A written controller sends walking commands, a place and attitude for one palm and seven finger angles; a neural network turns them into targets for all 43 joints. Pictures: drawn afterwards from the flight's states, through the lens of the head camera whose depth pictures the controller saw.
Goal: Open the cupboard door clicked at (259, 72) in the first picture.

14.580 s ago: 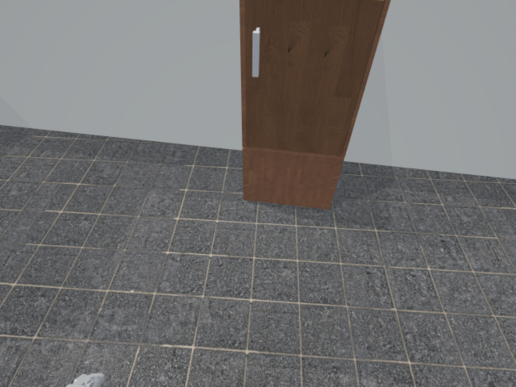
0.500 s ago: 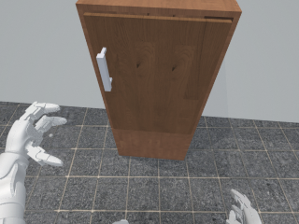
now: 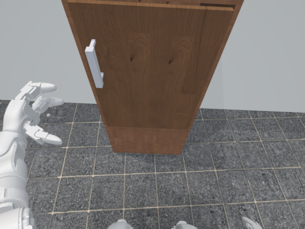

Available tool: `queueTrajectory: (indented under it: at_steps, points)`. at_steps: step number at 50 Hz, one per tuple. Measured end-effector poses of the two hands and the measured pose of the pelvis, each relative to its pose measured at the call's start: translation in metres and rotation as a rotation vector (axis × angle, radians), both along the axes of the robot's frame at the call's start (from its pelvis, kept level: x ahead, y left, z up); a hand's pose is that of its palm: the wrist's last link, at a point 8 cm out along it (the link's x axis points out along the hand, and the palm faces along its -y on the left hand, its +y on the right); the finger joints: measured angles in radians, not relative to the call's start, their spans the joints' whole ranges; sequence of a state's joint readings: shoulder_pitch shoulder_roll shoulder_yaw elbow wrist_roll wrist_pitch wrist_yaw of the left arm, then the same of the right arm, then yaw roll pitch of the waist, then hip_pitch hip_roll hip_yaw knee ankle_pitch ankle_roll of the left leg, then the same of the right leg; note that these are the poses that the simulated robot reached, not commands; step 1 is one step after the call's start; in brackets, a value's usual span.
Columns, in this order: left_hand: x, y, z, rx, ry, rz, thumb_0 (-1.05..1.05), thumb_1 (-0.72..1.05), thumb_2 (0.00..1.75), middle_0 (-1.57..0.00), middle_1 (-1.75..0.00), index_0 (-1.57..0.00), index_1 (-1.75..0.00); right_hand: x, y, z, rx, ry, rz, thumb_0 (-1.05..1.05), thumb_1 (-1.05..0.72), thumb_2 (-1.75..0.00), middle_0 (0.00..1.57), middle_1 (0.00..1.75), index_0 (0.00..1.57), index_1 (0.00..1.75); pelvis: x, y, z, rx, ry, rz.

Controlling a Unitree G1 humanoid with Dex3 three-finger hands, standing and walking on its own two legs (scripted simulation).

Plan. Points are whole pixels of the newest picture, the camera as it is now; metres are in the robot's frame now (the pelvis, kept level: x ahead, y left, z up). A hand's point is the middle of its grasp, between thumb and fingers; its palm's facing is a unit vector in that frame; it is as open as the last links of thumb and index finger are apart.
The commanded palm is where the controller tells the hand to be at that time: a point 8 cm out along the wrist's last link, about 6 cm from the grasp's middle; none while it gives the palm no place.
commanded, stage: move the hooked fingers beside the handle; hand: left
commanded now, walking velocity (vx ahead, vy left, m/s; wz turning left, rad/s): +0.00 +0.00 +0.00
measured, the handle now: (96, 64) +0.57 +0.19 +0.07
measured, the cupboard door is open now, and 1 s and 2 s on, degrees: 0 0 0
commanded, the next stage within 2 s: slide the fingers in behind the handle in 1.80 s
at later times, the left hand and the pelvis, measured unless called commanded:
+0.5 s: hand (60, 94) +0.43 +0.26 +0.08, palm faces -0.02 -1.00 -0.01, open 13.9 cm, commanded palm +0.42 +0.31 +0.08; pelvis +0.00 +0.01 -0.01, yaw -1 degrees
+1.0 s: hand (70, 72) +0.52 +0.26 +0.08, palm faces -0.01 -1.00 -0.01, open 13.9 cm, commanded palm +0.50 +0.31 +0.07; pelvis +0.00 +0.01 -0.02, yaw -2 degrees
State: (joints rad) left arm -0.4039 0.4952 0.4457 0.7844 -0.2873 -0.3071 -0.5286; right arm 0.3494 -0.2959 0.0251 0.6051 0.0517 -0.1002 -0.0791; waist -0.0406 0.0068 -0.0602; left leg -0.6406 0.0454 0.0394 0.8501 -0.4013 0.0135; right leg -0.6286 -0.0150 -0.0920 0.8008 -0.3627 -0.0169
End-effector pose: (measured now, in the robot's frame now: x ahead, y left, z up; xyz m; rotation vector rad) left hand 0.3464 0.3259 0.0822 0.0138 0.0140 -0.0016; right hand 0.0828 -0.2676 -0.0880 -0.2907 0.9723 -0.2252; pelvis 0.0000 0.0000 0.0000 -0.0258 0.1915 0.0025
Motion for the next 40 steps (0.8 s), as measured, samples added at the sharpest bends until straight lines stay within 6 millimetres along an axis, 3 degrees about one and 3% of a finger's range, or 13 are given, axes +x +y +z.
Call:
queueTrajectory:
  at_steps: [6, 15, 25, 40]
  points:
    - [0.020, -0.008, 0.002, -0.018, -0.020, -0.023, -0.02, -0.50, 0.30, -0.30, -1.20, -0.30, -1.20, 0.002, 0.006, 0.000, 0.000, -0.001, -0.013, 0.01, -0.90, -0.90, 0.20, 0.30, 0.21, 0.30, 0.001, 0.004, -0.001, -0.003, 0.010, -0.001]
    - [0.045, -0.006, 0.003, -0.006, 0.001, -0.003, -0.02, -0.50, 0.30, -0.30, -1.20, -0.30, -1.20, -0.005, 0.015, -0.004, 0.018, 0.028, -0.019, 0.01, -0.90, -0.90, 0.21, 0.30, 0.21, 0.30, -0.001, 0.009, -0.004, -0.006, 0.031, -0.010]
    - [0.069, -0.008, 0.000, -0.008, 0.006, -0.016, -0.01, -0.50, 0.30, -0.30, -1.20, -0.30, -1.20, -0.036, 0.012, -0.013, 0.003, 0.146, -0.058, 0.01, -0.90, -0.90, 0.21, 0.30, 0.21, 0.30, -0.004, 0.011, -0.009, -0.013, 0.059, -0.008]
    - [0.121, -0.020, 0.000, -0.001, 0.020, -0.008, -0.02, -0.50, 0.30, -0.30, -1.20, -0.30, -1.20, -0.089, 0.005, -0.016, -0.023, 0.305, -0.146, 0.01, -0.90, -0.90, 0.21, 0.30, 0.21, 0.30, -0.005, 0.009, -0.017, -0.019, 0.122, -0.021]
